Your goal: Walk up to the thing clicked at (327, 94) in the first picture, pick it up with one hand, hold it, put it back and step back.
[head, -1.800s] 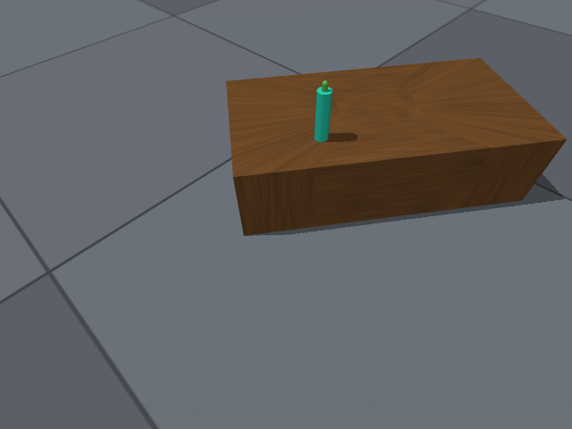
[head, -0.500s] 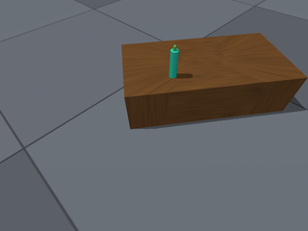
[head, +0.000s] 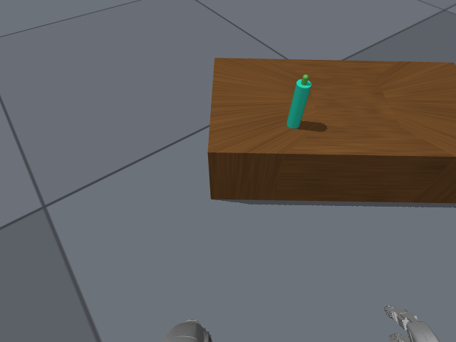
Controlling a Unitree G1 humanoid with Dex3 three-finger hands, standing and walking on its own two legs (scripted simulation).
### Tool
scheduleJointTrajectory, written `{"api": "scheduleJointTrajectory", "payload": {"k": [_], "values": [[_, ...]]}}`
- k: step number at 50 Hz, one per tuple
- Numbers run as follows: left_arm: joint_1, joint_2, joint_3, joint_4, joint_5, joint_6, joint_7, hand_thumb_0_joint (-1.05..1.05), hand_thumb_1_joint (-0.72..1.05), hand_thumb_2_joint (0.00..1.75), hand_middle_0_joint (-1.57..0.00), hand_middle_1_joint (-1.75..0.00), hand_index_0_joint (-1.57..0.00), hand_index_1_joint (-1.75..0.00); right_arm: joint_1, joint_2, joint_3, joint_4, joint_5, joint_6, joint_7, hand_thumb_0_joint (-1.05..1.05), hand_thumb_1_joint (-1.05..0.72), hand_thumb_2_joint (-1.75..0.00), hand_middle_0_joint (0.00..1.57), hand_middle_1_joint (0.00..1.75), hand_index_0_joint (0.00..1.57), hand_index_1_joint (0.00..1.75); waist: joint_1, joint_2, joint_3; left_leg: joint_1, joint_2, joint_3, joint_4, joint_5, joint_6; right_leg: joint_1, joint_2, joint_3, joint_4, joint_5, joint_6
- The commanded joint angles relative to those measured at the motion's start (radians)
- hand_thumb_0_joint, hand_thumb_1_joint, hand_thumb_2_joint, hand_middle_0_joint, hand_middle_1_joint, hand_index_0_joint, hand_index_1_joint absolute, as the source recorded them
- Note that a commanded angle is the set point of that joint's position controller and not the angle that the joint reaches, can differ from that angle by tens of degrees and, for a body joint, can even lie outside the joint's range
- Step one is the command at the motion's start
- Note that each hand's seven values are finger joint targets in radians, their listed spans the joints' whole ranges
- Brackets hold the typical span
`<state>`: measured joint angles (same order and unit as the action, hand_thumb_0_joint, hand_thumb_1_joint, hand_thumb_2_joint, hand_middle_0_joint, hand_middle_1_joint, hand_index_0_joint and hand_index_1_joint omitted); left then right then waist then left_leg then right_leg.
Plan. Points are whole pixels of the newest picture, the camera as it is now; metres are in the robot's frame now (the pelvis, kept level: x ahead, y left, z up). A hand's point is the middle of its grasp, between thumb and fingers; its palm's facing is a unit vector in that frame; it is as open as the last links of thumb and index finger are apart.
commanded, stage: walk up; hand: right
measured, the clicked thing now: (299, 101) +1.01 -0.25 -0.27
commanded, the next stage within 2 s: none
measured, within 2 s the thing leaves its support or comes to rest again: neither
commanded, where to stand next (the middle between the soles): +0.53 -0.04 m, yaw +0 degrees
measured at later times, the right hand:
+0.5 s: hand (395, 284) +0.26 -0.33 -0.14, palm faces -0.06 +0.94 -0.33, open 7.4 cm
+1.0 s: hand (373, 212) +0.41 -0.31 -0.11, palm faces -0.01 +0.92 -0.39, open 7.4 cm
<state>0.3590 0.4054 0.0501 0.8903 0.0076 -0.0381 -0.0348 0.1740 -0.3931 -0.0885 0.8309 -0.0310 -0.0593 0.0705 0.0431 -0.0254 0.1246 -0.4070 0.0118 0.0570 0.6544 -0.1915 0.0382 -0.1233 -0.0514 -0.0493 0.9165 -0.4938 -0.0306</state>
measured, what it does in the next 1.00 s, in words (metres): walks ahead: right foot, then left foot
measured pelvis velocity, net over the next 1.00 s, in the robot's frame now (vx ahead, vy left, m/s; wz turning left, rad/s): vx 0.35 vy -0.04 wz -0.01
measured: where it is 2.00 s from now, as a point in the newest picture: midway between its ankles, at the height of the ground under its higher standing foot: (245, 271)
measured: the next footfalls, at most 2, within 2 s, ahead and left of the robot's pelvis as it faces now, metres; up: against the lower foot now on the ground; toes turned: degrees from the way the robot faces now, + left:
right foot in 0.32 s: +0.26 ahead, -0.18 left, +0.00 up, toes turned -5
left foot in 0.72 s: +0.41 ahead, +0.09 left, +0.00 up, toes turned +5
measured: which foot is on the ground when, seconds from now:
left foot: down 0.00-0.34, up 0.36-0.70, down 0.72-1.00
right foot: up 0.00-0.30, down 0.32-0.74, up 0.76-1.00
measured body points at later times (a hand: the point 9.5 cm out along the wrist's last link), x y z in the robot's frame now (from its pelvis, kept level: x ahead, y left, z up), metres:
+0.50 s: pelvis +0.19 -0.05 +0.01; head +0.21 -0.09 +0.46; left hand +0.23 +0.28 -0.07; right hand +0.26 -0.38 -0.12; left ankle +0.19 +0.08 -0.66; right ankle +0.22 -0.17 -0.71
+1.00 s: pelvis +0.35 -0.04 +0.02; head +0.36 -0.03 +0.47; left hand +0.41 +0.29 -0.10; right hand +0.41 -0.36 -0.08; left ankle +0.37 +0.08 -0.71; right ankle +0.44 -0.19 -0.68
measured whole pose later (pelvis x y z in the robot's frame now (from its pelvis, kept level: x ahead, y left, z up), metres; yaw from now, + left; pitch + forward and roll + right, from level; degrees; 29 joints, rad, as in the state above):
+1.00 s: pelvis +0.35 -0.04 +0.02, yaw +0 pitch -3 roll +1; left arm 0.31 0.43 0.05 0.86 0.02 -0.04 -0.07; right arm 0.33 -0.41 -0.05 0.81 -0.01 -0.08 0.05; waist -0.02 -0.04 0.07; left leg -0.21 0.02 0.09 0.52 -0.26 0.03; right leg -0.47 -0.10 -0.01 0.82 -0.32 -0.01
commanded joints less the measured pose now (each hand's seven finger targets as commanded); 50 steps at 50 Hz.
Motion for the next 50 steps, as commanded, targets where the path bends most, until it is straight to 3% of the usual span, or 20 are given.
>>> {"api": "scheduleJointTrajectory", "payload": {"k": [1,3,5,8,12,15,16,17,18,19,24,31,34,35,36,37,38,42,47,50], "values": [[0.026,0.244,0.050,-0.105,-0.017,-0.034,0.016,0.00,0.90,0.90,-0.20,-0.30,-0.20,-0.30,0.159,-0.311,-0.081,-0.068,0.042,-0.018,-0.041,0.00,-0.90,-0.90,0.20,0.30,0.20,0.30,-0.086,0.094,-0.146,0.378,0.356,-0.510,-0.387,-0.227,0.235,-0.477,-0.017,0.169,0.364,0.066,-0.034],[0.069,0.228,0.053,-0.072,-0.009,-0.031,0.004,0.00,0.90,0.90,-0.20,-0.30,-0.20,-0.30,0.105,-0.258,-0.054,-0.079,0.038,-0.028,-0.043,0.00,-0.90,-0.90,0.20,0.30,0.20,0.30,-0.039,0.120,-0.059,0.203,0.287,-0.317,-0.389,-0.076,0.187,-0.395,-0.062,0.135,0.213,0.102,-0.015],[0.084,0.198,0.053,-0.066,0.001,-0.026,-0.013,0.00,0.90,0.90,-0.20,-0.30,-0.20,-0.30,0.103,-0.259,-0.048,-0.088,0.024,-0.038,-0.040,0.00,-0.90,-0.90,0.20,0.30,0.20,0.30,-0.038,0.160,-0.072,0.171,0.245,-0.217,-0.377,0.017,0.190,-0.334,-0.058,0.081,0.079,0.113,0.011],[0.010,0.187,0.058,-0.097,0.013,-0.028,-0.031,0.00,0.90,0.90,-0.20,-0.30,-0.20,-0.30,0.118,-0.278,-0.055,-0.100,0.018,-0.047,-0.034,0.00,-0.90,-0.90,0.20,0.30,0.20,0.30,-0.058,0.186,-0.045,0.148,0.246,-0.195,-0.397,-0.106,0.217,-0.334,-0.068,0.053,-0.106,0.155,0.023],[-0.003,0.204,0.082,-0.087,0.015,-0.037,-0.042,0.00,0.90,0.90,-0.20,-0.30,-0.20,-0.30,0.060,-0.288,-0.055,-0.122,0.024,-0.043,-0.023,0.00,-0.90,-0.90,0.20,0.30,0.20,0.30,-0.028,0.178,-0.048,0.007,0.229,-0.182,-0.391,-0.348,0.169,-0.180,-0.040,0.014,-0.230,0.284,0.011],[0.089,0.224,0.099,-0.054,0.023,-0.048,-0.036,0.00,0.90,0.90,-0.20,-0.30,-0.20,-0.30,0.032,-0.247,-0.036,-0.127,0.018,-0.030,-0.022,0.00,-0.90,-0.90,0.20,0.30,0.20,0.30,0.041,0.063,-0.077,-0.115,0.156,-0.109,-0.189,-0.405,0.114,0.050,0.014,-0.035,-0.295,0.268,0.000],[0.152,0.252,0.113,-0.042,0.026,-0.055,-0.026,0.00,0.90,0.90,-0.20,-0.30,-0.20,-0.30,0.060,-0.209,-0.020,-0.122,0.011,-0.025,-0.025,0.00,-0.90,-0.90,0.20,0.30,0.20,0.30,0.072,-0.039,-0.100,-0.184,0.111,-0.069,-0.007,-0.396,0.089,0.160,0.012,0.005,-0.341,0.158,-0.017],[0.224,0.327,0.133,-0.043,0.033,-0.067,-0.009,0.00,0.90,0.90,-0.20,-0.30,-0.20,-0.30,0.087,-0.130,0.004,-0.128,0.014,-0.026,-0.026,0.00,-0.90,-0.90,0.20,0.30,0.20,0.30,0.108,-0.303,-0.093,-0.303,-0.002,0.026,0.376,-0.335,0.037,0.194,-0.185,0.353,-0.553,-0.127,-0.079],[0.192,0.377,0.127,-0.076,0.021,-0.075,-0.006,0.00,0.90,0.90,-0.20,-0.30,-0.20,-0.30,0.076,-0.180,-0.006,-0.135,0.018,-0.022,-0.036,0.00,-0.90,-0.90,0.20,0.30,0.20,0.30,0.088,-0.290,-0.075,-0.389,-0.055,-0.044,0.522,-0.369,0.004,0.131,-0.386,0.742,-0.722,-0.149,-0.203],[0.111,0.364,0.114,-0.097,0.005,-0.071,-0.002,0.00,0.90,0.90,-0.20,-0.30,-0.20,-0.30,0.059,-0.243,-0.021,-0.111,0.017,-0.019,-0.046,0.00,-0.90,-0.90,0.20,0.30,0.20,0.30,0.049,-0.135,-0.001,-0.345,0.021,-0.154,0.544,-0.325,-0.003,-0.001,-0.417,0.746,-0.727,-0.139,-0.241],[0.010,0.279,0.087,-0.114,0.000,-0.074,0.010,0.00,0.90,0.90,-0.20,-0.30,-0.20,-0.30,0.172,-0.213,-0.019,-0.026,0.032,-0.017,-0.023,0.00,-0.90,-0.90,0.20,0.30,0.20,0.30,-0.017,-0.155,-0.075,-0.159,0.054,-0.098,0.320,-0.193,-0.022,-0.021,-0.225,0.231,-0.597,0.400,-0.196],[0.028,0.285,0.079,-0.144,0.003,-0.066,0.006,0.00,0.90,0.90,-0.20,-0.30,-0.20,-0.30,0.056,-0.172,-0.023,-0.077,0.017,-0.019,-0.005,0.00,-0.90,-0.90,0.20,0.30,0.20,0.30,0.006,-0.124,-0.102,-0.002,0.032,0.004,-0.004,-0.042,-0.018,-0.035,-0.206,0.109,-0.525,0.495,-0.177],[-0.010,0.275,0.066,-0.160,0.000,-0.055,0.006,0.00,0.90,0.90,-0.20,-0.30,-0.20,-0.30,0.156,-0.185,-0.039,-0.042,0.018,-0.027,-0.011,0.00,-0.90,-0.90,0.20,0.30,0.20,0.30,-0.073,-0.053,-0.117,0.269,-0.007,0.039,-0.107,0.027,0.003,-0.194,-0.188,0.076,-0.392,0.427,-0.135],[0.005,0.236,0.049,-0.161,0.000,-0.052,0.005,0.00,0.90,0.90,-0.20,-0.30,-0.20,-0.30,0.240,-0.225,-0.057,-0.013,0.015,-0.033,-0.020,0.00,-0.90,-0.90,0.20,0.30,0.20,0.30,-0.113,0.047,-0.160,0.409,-0.015,0.011,-0.134,-0.037,0.023,-0.260,-0.131,0.030,-0.215,0.426,-0.110],[0.044,0.167,0.029,-0.173,-0.008,-0.050,0.006,0.00,0.90,0.90,-0.20,-0.30,-0.20,-0.30,0.326,-0.312,-0.082,-0.009,-0.002,-0.038,-0.030,0.00,-0.90,-0.90,0.20,0.30,0.20,0.30,-0.145,0.277,-0.212,0.520,0.177,-0.285,-0.249,-0.247,0.088,-0.408,-0.042,-0.032,0.091,0.291,-0.053],[0.051,0.177,0.036,-0.168,-0.010,-0.042,0.011,0.00,0.90,0.90,-0.20,-0.30,-0.20,-0.30,0.328,-0.374,-0.093,-0.043,0.012,-0.042,-0.039,0.00,-0.90,-0.90,0.20,0.30,0.20,0.30,-0.142,0.280,-0.186,0.527,0.406,-0.724,-0.414,-0.394,0.194,-0.587,0.073,0.012,0.223,-0.029,-0.024],[0.012,0.269,0.052,-0.146,0.000,-0.033,0.023,0.00,0.90,0.90,-0.20,-0.30,-0.20,-0.30,0.282,-0.375,-0.096,-0.049,0.041,-0.036,-0.038,0.00,-0.90,-0.90,0.20,0.30,0.20,0.30,-0.129,0.136,-0.134,0.384,0.438,-0.731,-0.411,-0.397,0.251,-0.556,0.007,0.123,0.296,-0.039,-0.034],[0.078,0.239,0.055,-0.072,-0.006,-0.029,0.005,0.00,0.90,0.90,-0.20,-0.30,-0.20,-0.30,0.147,-0.263,-0.042,-0.073,0.034,-0.046,-0.044,0.00,-0.90,-0.90,0.20,0.30,0.20,0.30,-0.040,0.148,-0.027,0.164,0.268,-0.278,-0.389,-0.082,0.165,-0.429,-0.067,0.102,0.148,0.134,-0.010],[-0.010,0.195,0.057,-0.100,0.009,-0.029,-0.022,0.00,0.90,0.90,-0.20,-0.30,-0.20,-0.30,0.175,-0.285,-0.048,-0.081,0.020,-0.047,-0.039,0.00,-0.90,-0.90,0.20,0.30,0.20,0.30,-0.071,0.196,-0.042,0.185,0.255,-0.214,-0.392,-0.107,0.211,-0.384,-0.064,0.043,-0.098,0.156,0.020],[-0.019,0.179,0.054,-0.086,0.008,-0.035,-0.015,0.00,0.90,0.90,-0.20,-0.30,-0.20,-0.30,0.123,-0.281,-0.040,-0.095,0.024,-0.036,-0.040,0.00,-0.90,-0.90,0.20,0.30,0.20,0.30,-0.044,0.193,-0.042,0.107,0.247,-0.176,-0.344,-0.052,0.185,-0.275,-0.033,0.010,-0.216,0.246,0.011]]}}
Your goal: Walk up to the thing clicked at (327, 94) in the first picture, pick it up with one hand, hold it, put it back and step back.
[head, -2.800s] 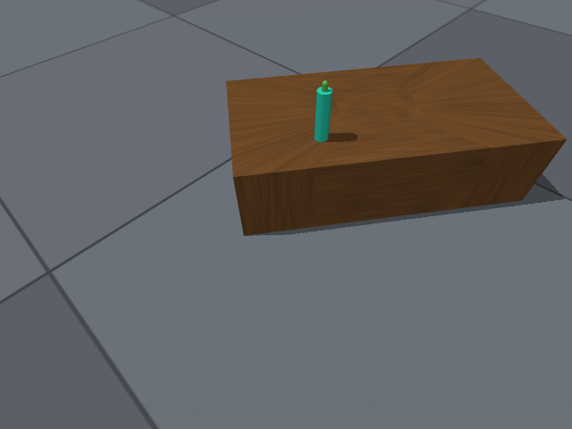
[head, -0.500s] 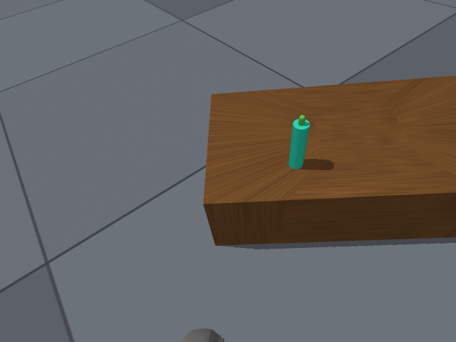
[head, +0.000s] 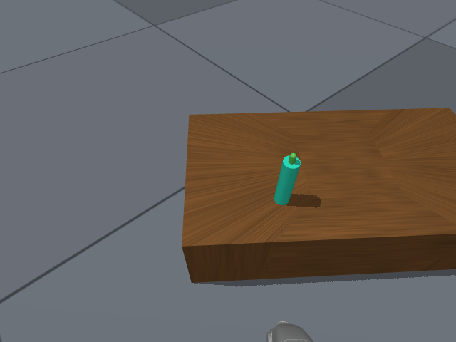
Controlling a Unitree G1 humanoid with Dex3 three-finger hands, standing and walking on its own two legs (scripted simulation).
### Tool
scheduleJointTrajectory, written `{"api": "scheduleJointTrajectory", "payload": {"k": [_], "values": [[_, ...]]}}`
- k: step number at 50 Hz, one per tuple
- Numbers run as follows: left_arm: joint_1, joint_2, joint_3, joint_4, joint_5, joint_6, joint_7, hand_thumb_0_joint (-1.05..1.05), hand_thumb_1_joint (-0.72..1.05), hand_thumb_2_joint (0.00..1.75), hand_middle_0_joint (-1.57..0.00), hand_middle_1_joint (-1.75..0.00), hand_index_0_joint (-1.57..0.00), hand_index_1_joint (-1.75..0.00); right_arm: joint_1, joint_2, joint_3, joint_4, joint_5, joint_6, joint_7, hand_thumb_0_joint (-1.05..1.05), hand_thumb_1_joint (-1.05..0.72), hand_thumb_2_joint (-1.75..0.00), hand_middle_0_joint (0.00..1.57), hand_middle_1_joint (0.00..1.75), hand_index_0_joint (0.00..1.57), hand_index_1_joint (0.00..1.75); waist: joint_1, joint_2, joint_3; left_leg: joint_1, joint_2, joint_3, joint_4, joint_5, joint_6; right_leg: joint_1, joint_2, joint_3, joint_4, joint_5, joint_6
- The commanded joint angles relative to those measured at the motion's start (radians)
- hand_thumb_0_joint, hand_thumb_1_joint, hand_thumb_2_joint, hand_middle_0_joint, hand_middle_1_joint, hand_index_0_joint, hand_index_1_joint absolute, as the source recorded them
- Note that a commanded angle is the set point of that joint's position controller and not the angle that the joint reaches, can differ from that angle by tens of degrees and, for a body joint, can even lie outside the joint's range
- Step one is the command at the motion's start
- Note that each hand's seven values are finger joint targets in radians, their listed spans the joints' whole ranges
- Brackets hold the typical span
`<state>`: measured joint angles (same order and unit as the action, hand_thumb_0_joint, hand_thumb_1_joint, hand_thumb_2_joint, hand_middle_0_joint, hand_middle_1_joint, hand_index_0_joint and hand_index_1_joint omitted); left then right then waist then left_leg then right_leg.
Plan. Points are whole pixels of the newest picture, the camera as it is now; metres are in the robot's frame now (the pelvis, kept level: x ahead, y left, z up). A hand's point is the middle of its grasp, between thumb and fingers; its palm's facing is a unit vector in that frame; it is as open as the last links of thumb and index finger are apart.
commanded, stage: walk up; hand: right
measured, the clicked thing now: (287, 178) +0.66 -0.21 -0.28
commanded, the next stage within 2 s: stand in 1.70 s
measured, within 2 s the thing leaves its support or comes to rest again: neither
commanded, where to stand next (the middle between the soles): +0.17 -0.01 m, yaw +0 degrees
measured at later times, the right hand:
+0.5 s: hand out of the picture +0.13 -0.28 -0.16, palm faces -0.04 +0.93 -0.37, open 7.4 cm
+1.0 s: hand (353, 292) +0.23 -0.25 -0.14, palm faces -0.05 +0.94 -0.33, open 7.4 cm
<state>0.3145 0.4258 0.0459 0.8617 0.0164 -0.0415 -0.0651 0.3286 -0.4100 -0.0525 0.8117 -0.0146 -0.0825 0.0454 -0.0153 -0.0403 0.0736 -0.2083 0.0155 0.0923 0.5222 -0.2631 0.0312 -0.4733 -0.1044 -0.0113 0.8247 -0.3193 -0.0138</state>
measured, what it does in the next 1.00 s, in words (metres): walks ahead: right foot, then left foot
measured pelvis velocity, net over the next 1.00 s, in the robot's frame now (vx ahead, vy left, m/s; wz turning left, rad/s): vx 0.10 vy -0.01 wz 0.02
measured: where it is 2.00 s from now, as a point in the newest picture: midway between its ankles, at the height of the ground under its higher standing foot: outside the picture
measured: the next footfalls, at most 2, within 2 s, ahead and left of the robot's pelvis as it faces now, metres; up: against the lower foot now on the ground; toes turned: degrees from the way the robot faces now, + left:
right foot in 0.10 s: +0.16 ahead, -0.15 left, +0.00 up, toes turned -1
left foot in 0.40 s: +0.15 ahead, +0.12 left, +0.00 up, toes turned +2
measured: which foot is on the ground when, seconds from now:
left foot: down 0.00-0.12, up 0.14-0.38, down 0.40-1.00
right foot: up 0.00-0.08, down 0.10-1.00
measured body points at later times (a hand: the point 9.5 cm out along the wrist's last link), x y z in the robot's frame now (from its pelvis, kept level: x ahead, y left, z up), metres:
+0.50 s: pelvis +0.08 -0.01 -0.01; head +0.09 -0.01 +0.44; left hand +0.16 +0.30 -0.13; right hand +0.14 -0.32 -0.14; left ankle +0.11 +0.12 -0.73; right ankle +0.13 -0.15 -0.73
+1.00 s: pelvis +0.10 -0.01 +0.01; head +0.11 -0.01 +0.46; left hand +0.17 +0.30 -0.12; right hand +0.24 -0.30 -0.11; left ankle +0.11 +0.12 -0.73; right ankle +0.13 -0.15 -0.73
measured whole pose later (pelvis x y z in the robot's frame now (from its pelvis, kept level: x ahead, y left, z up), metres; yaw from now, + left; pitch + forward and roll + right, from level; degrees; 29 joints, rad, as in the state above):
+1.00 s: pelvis +0.10 -0.01 +0.01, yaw +1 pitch -3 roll +0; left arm 0.08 0.35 -0.01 1.17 0.00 -0.02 -0.01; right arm 0.02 -0.36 -0.01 1.13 0.00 -0.01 0.01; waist 0.03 0.01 0.05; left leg -0.15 0.02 0.02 0.38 -0.19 -0.01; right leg -0.15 -0.05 -0.04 0.36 -0.16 0.04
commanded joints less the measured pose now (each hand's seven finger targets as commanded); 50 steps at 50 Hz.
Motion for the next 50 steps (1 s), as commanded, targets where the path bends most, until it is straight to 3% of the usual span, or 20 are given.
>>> {"api": "scheduleJointTrajectory", "payload": {"k": [1,3,4,5,6,7,9,12,17,19,20,21,22,23,24,27,29,33,40,50], "values": [[0.021,0.159,0.060,-0.046,0.000,-0.036,0.022,0.00,0.90,0.90,-0.20,-0.30,-0.20,-0.30,-0.030,-0.252,-0.070,-0.072,0.007,-0.004,-0.017,0.00,-0.90,-0.90,0.20,0.30,0.20,0.30,0.015,0.182,-0.007,-0.111,0.228,-0.193,-0.165,0.095,0.181,0.131,0.044,-0.043,-0.159,0.086,-0.002],[0.076,0.145,0.058,-0.016,0.002,-0.047,0.037,0.00,0.90,0.90,-0.20,-0.30,-0.20,-0.30,-0.055,-0.220,-0.055,-0.076,0.016,0.012,-0.021,0.00,-0.90,-0.90,0.20,0.30,0.20,0.30,0.058,0.118,-0.062,-0.137,0.188,-0.125,0.003,0.183,0.137,0.281,0.090,-0.073,-0.279,0.188,-0.009],[0.102,0.170,0.066,-0.006,0.004,-0.053,0.046,0.00,0.90,0.90,-0.20,-0.30,-0.20,-0.30,-0.037,-0.174,-0.036,-0.077,0.019,0.017,-0.024,0.00,-0.90,-0.90,0.20,0.30,0.20,0.30,0.072,0.056,-0.090,-0.183,0.146,-0.099,0.107,0.106,0.095,0.377,0.083,-0.033,-0.318,0.178,-0.022],[0.116,0.237,0.083,-0.015,0.011,-0.061,0.056,0.00,0.90,0.90,-0.20,-0.30,-0.20,-0.30,0.005,-0.116,-0.015,-0.076,0.023,0.020,-0.027,0.00,-0.90,-0.90,0.20,0.30,0.20,0.30,0.078,-0.138,-0.118,-0.248,0.065,-0.032,0.318,-0.033,0.052,0.430,-0.061,0.171,-0.437,0.116,-0.059],[0.087,0.301,0.089,-0.044,0.007,-0.066,0.062,0.00,0.90,0.90,-0.20,-0.30,-0.20,-0.30,0.051,-0.085,0.000,-0.071,0.017,0.034,-0.029,0.00,-0.90,-0.90,0.20,0.30,0.20,0.30,0.049,-0.217,-0.102,-0.364,-0.026,-0.043,0.450,-0.274,0.000,0.412,-0.288,0.542,-0.557,0.033,-0.153],[0.051,0.335,0.091,-0.049,-0.003,-0.054,0.062,0.00,0.90,0.90,-0.20,-0.30,-0.20,-0.30,0.015,-0.195,-0.038,-0.050,0.009,0.045,-0.044,0.00,-0.90,-0.90,0.20,0.30,0.20,0.30,0.064,-0.142,-0.068,-0.343,0.012,-0.109,0.526,-0.339,0.003,0.332,-0.340,0.593,-0.532,0.001,-0.273],[0.011,0.276,0.076,-0.049,-0.014,-0.046,0.068,0.00,0.90,0.90,-0.20,-0.30,-0.20,-0.30,0.018,-0.208,-0.045,-0.008,0.017,0.052,-0.048,0.00,-0.90,-0.90,0.20,0.30,0.20,0.30,0.050,-0.081,-0.037,-0.371,0.039,-0.164,0.550,-0.271,0.002,0.317,-0.248,0.411,-0.505,0.063,-0.235],[-0.045,0.253,0.060,-0.056,-0.001,-0.039,0.070,0.00,0.90,0.90,-0.20,-0.30,-0.20,-0.30,0.066,-0.190,-0.040,0.047,0.009,0.055,-0.041,0.00,-0.90,-0.90,0.20,0.30,0.20,0.30,0.024,-0.148,-0.072,-0.254,0.043,-0.119,0.422,-0.198,-0.013,0.234,-0.160,0.229,-0.462,0.134,-0.192],[-0.133,0.236,0.047,-0.047,-0.002,-0.015,0.071,0.00,0.90,0.90,-0.20,-0.30,-0.20,-0.30,0.019,-0.157,-0.033,0.098,0.008,0.059,-0.040,0.00,-0.90,-0.90,0.20,0.30,0.20,0.30,0.014,-0.158,-0.092,-0.065,0.011,-0.050,0.165,-0.075,-0.017,0.111,-0.139,0.153,-0.391,0.118,-0.169],[-0.162,0.200,0.027,-0.040,-0.011,0.000,0.068,0.00,0.90,0.90,-0.20,-0.30,-0.20,-0.30,0.018,-0.172,-0.038,0.122,0.000,0.051,-0.047,0.00,-0.90,-0.90,0.20,0.30,0.20,0.30,-0.008,-0.101,-0.086,0.043,0.001,-0.057,0.061,0.012,-0.003,0.007,-0.122,0.138,-0.334,0.035,-0.122],[-0.163,0.168,0.015,-0.034,-0.017,0.005,0.067,0.00,0.90,0.90,-0.20,-0.30,-0.20,-0.30,-0.001,-0.200,-0.041,0.119,-0.008,0.044,-0.050,0.00,-0.90,-0.90,0.20,0.30,0.20,0.30,-0.010,-0.020,-0.075,0.040,0.056,-0.142,-0.021,-0.007,0.011,-0.024,-0.090,0.111,-0.296,-0.016,-0.084],[-0.141,0.126,0.004,-0.022,-0.025,0.014,0.065,0.00,0.90,0.90,-0.20,-0.30,-0.20,-0.30,-0.079,-0.246,-0.043,0.096,-0.012,0.036,-0.050,0.00,-0.90,-0.90,0.20,0.30,0.20,0.30,0.028,0.115,-0.053,-0.059,0.193,-0.389,-0.155,-0.148,0.055,-0.013,0.001,0.063,-0.225,-0.122,-0.029],[-0.132,0.161,0.016,0.016,-0.027,0.020,0.070,0.00,0.90,0.90,-0.20,-0.30,-0.20,-0.30,-0.152,-0.274,-0.040,0.088,0.006,0.037,-0.046,0.00,-0.90,-0.90,0.20,0.30,0.20,0.30,0.044,0.155,-0.034,-0.207,0.277,-0.464,-0.217,-0.278,0.128,0.130,0.069,-0.005,-0.138,-0.171,-0.017],[-0.127,0.173,0.021,0.046,-0.019,0.020,0.070,0.00,0.90,0.90,-0.20,-0.30,-0.20,-0.30,-0.190,-0.255,-0.032,0.094,0.005,0.040,-0.043,0.00,-0.90,-0.90,0.20,0.30,0.20,0.30,0.054,0.111,-0.018,-0.262,0.259,-0.426,-0.200,-0.255,0.131,0.211,0.062,0.013,-0.141,-0.136,-0.017],[-0.129,0.157,0.016,0.059,-0.019,0.015,0.068,0.00,0.90,0.90,-0.20,-0.30,-0.20,-0.30,-0.200,-0.230,-0.017,0.106,0.006,0.039,-0.044,0.00,-0.90,-0.90,0.20,0.30,0.20,0.30,0.062,0.097,-0.020,-0.251,0.203,-0.333,-0.172,-0.191,0.096,0.229,0.061,0.016,-0.227,-0.089,-0.022],[-0.143,0.179,0.014,0.104,-0.021,-0.002,0.068,0.00,0.90,0.90,-0.20,-0.30,-0.20,-0.30,-0.207,-0.184,0.006,0.143,0.012,0.037,-0.041,0.00,-0.90,-0.90,0.20,0.30,0.20,0.30,0.049,0.134,-0.078,-0.164,0.121,-0.230,-0.095,-0.030,0.020,0.280,0.002,0.084,-0.339,0.098,-0.035],[-0.198,0.173,0.004,0.112,-0.024,-0.001,0.065,0.00,0.90,0.90,-0.20,-0.30,-0.20,-0.30,-0.193,-0.185,0.008,0.171,0.011,0.037,-0.044,0.00,-0.90,-0.90,0.20,0.30,0.20,0.30,0.025,0.141,-0.091,-0.100,0.124,-0.230,-0.135,-0.016,0.017,0.263,-0.001,0.073,-0.334,0.128,-0.030],[-0.213,0.160,-0.007,0.166,-0.030,0.000,0.066,0.00,0.90,0.90,-0.20,-0.30,-0.20,-0.30,-0.243,-0.185,0.011,0.200,0.020,0.035,-0.048,0.00,-0.90,-0.90,0.20,0.30,0.20,0.30,0.034,0.109,-0.112,-0.021,0.133,-0.211,-0.125,0.181,0.019,0.299,-0.006,0.053,-0.375,0.238,-0.013],[-0.254,0.152,-0.015,0.220,-0.025,-0.003,0.068,0.00,0.90,0.90,-0.20,-0.30,-0.20,-0.30,-0.295,-0.164,0.007,0.243,0.024,0.049,-0.049,0.00,-0.90,-0.90,0.20,0.30,0.20,0.30,0.023,0.042,-0.136,0.083,0.115,-0.163,-0.142,0.244,0.006,0.320,-0.039,0.066,-0.466,0.321,-0.008],[-0.289,0.140,-0.011,0.263,-0.012,0.003,0.067,0.00,0.90,0.90,-0.20,-0.30,-0.20,-0.30,-0.348,-0.155,0.012,0.286,0.016,0.056,-0.043,0.00,-0.90,-0.90,0.20,0.30,0.20,0.30,0.026,0.022,-0.096,0.083,0.113,-0.167,-0.238,0.145,-0.008,0.336,-0.037,0.063,-0.554,0.219,0.010]]}}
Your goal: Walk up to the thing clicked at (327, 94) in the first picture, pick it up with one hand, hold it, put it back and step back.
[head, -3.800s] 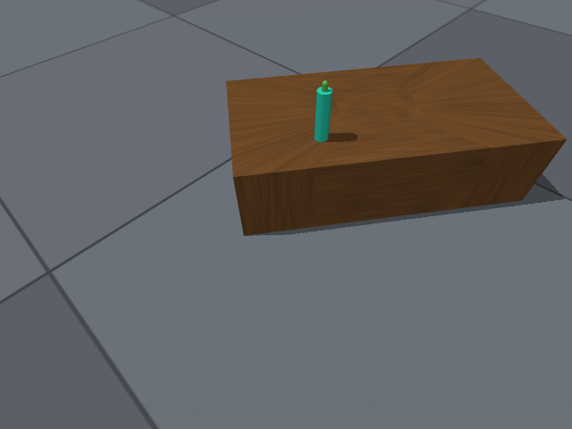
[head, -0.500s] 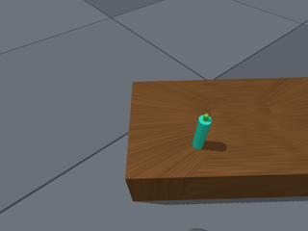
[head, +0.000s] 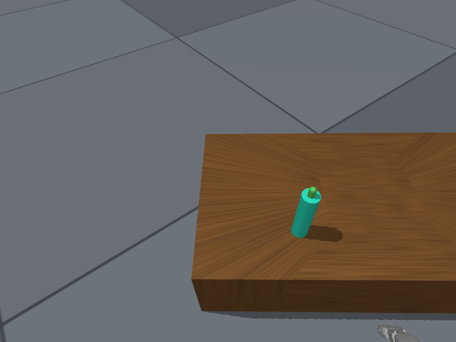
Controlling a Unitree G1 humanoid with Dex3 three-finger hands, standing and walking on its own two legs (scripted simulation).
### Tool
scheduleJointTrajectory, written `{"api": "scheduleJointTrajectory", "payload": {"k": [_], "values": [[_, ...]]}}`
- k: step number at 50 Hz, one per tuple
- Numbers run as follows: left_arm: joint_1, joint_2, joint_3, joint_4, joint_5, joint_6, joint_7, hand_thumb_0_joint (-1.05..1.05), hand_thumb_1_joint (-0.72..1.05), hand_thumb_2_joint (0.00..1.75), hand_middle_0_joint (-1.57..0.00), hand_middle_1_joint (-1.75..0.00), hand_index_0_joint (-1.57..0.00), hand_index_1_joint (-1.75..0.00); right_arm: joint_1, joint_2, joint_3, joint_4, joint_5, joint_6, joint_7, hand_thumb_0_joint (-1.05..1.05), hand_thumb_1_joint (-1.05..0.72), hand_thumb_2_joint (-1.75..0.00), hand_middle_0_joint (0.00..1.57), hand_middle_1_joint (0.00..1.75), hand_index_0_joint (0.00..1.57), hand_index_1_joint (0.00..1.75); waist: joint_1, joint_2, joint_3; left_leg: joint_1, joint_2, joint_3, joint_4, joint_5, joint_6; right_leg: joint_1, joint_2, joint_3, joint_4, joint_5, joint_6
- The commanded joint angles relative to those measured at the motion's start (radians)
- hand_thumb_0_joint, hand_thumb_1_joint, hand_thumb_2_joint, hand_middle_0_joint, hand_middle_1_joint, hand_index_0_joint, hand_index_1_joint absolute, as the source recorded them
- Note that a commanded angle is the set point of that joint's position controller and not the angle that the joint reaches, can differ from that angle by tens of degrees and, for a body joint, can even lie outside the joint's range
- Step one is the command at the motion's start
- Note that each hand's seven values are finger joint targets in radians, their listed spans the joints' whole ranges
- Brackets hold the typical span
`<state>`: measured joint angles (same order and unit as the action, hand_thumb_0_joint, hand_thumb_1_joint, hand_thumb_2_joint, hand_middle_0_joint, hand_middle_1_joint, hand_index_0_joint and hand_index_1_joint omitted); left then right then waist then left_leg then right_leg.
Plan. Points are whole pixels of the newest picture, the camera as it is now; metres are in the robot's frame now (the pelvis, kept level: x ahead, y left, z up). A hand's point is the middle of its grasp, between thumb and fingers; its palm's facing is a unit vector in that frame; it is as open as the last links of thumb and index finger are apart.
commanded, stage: walk up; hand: right
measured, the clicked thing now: (305, 211) +0.55 -0.22 -0.30
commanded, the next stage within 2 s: stand in 0.70 s
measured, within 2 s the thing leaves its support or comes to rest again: neither
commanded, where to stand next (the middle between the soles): +0.07 +0.00 m, yaw -1 degrees
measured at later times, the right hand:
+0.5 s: hand out of the picture +0.07 -0.25 -0.16, palm faces +0.00 +0.94 -0.33, open 7.4 cm
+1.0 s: hand out of the picture +0.10 -0.26 -0.15, palm faces -0.01 +0.94 -0.34, open 7.4 cm
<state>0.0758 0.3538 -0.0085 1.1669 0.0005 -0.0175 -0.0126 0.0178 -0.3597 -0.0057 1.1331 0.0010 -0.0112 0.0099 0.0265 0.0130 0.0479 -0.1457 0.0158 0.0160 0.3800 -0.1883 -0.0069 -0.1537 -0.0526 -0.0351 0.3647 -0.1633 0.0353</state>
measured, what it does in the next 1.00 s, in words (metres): stands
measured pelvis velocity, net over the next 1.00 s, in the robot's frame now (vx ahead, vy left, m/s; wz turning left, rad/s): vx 0.02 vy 0.00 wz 0.00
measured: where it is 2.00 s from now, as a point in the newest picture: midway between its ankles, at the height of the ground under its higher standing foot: outside the picture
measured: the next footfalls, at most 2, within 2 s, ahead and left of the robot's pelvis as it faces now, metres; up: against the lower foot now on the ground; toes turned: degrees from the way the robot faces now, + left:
none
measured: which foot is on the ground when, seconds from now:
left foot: down 0.00-1.00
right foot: down 0.00-1.00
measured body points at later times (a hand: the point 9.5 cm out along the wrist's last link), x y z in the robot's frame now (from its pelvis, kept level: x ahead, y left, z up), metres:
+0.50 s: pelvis +0.01 +0.00 +0.00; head +0.01 +0.00 +0.45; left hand +0.09 +0.30 -0.13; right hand +0.07 -0.30 -0.14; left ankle +0.01 +0.12 -0.75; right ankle +0.02 -0.14 -0.75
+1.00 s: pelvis +0.02 +0.00 +0.00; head +0.02 -0.01 +0.45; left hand +0.10 +0.30 -0.13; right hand +0.10 -0.31 -0.13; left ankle +0.01 +0.12 -0.75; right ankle +0.02 -0.14 -0.75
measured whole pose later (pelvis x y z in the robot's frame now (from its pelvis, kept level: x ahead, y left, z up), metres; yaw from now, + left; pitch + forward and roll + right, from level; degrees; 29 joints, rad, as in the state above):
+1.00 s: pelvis +0.02 +0.00 +0.00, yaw +0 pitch -2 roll +0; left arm 0.09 0.35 0.00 1.14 0.01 -0.01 -0.01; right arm 0.08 -0.36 -0.01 1.14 -0.01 -0.01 0.01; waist 0.00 0.01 0.03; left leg -0.11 0.02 0.02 0.31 -0.18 -0.01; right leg -0.12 -0.05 -0.04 0.31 -0.16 0.03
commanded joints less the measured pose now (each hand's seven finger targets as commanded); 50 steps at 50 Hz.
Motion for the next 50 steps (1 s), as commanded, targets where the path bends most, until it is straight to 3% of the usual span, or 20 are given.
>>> {"api": "scheduleJointTrajectory", "payload": {"k": [1,20,43,50], "values": [[-0.056,0.212,0.045,-0.041,0.005,-0.022,0.014,0.00,0.90,0.90,-0.20,-0.30,-0.20,-0.30,-0.033,-0.205,-0.036,-0.032,0.000,-0.016,-0.007,0.00,-0.90,-0.90,0.20,0.30,0.20,0.30,-0.019,-0.031,-0.079,0.025,0.115,-0.090,-0.099,0.078,0.029,0.028,-0.089,0.084,-0.093,0.062,-0.041],[-0.049,0.202,0.055,-0.054,0.011,-0.013,0.015,0.00,0.90,0.90,-0.20,-0.30,-0.20,-0.30,0.007,-0.202,-0.037,-0.022,-0.007,-0.018,-0.010,0.00,-0.90,-0.90,0.20,0.30,0.20,0.30,-0.021,-0.011,-0.068,-0.011,0.113,-0.095,-0.129,0.023,0.027,0.049,-0.080,0.082,-0.100,0.035,-0.040],[-0.030,0.205,0.048,-0.079,0.009,-0.018,0.022,0.00,0.90,0.90,-0.20,-0.30,-0.20,-0.30,0.025,-0.201,-0.036,-0.040,-0.010,-0.020,-0.013,0.00,-0.90,-0.90,0.20,0.30,0.20,0.30,-0.035,-0.022,-0.096,0.050,0.128,-0.085,-0.107,0.189,0.017,0.064,-0.095,0.077,-0.091,0.141,-0.039],[-0.027,0.208,0.047,-0.084,0.011,-0.014,0.019,0.00,0.90,0.90,-0.20,-0.30,-0.20,-0.30,0.022,-0.205,-0.033,-0.044,-0.010,-0.019,-0.013,0.00,-0.90,-0.90,0.20,0.30,0.20,0.30,-0.033,-0.010,-0.069,0.030,0.122,-0.082,-0.125,0.103,0.017,0.045,-0.094,0.082,-0.105,0.073,-0.039]]}}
